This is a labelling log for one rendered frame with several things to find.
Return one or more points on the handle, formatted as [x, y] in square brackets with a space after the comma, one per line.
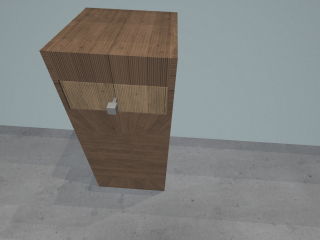
[112, 107]

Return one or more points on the drawer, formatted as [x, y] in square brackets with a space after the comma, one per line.
[130, 98]

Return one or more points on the cabinet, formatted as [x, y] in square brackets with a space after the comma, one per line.
[128, 47]

